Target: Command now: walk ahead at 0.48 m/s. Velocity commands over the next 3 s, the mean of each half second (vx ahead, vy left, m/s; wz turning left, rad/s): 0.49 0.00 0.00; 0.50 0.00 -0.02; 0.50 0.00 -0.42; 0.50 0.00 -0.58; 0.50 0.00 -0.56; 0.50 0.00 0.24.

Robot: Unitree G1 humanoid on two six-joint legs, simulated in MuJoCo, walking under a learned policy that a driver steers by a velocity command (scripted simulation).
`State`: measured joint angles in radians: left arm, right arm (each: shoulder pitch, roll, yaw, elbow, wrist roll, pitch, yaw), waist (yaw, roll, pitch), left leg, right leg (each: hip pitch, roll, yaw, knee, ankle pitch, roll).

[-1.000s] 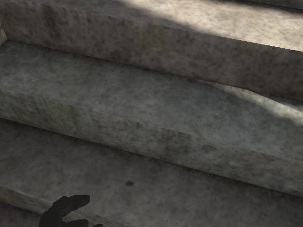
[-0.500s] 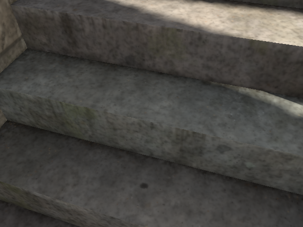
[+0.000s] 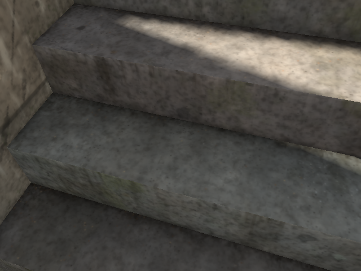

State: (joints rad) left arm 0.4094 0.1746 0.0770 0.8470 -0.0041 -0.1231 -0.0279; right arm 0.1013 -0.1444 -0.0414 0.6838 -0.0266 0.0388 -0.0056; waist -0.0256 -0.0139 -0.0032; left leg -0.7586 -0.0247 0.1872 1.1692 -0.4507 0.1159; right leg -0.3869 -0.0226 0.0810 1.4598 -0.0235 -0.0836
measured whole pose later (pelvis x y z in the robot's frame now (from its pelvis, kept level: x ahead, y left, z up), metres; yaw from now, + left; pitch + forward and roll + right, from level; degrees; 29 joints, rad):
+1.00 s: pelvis +0.50 +0.03 +0.32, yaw +0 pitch +5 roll +4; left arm 0.53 0.11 0.03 1.06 -0.05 -0.16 0.01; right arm -0.06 -0.04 0.04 0.56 -0.01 0.00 0.00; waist 0.07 -0.04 0.04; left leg -1.04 0.03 0.22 1.34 -0.38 0.14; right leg 0.06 -0.13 -0.06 0.28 -0.17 -0.05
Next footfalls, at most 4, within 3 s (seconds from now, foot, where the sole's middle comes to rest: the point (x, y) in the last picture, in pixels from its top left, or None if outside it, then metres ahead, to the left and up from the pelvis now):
0.44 right None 0.34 -0.10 -0.48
0.96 left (146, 144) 0.70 0.13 -0.29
1.52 right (210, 50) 0.88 -0.07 -0.10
1.98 left None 1.22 -0.06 0.09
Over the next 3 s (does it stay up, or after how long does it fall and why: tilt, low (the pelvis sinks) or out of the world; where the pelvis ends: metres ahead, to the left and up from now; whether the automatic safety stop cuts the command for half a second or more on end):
stays up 1.49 -0.48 0.84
